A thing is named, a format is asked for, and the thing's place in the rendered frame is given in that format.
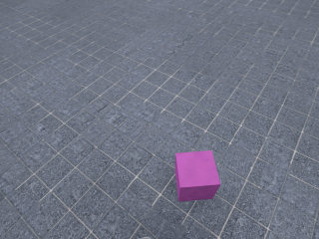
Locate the carton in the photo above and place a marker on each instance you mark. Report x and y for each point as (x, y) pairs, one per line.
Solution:
(196, 175)

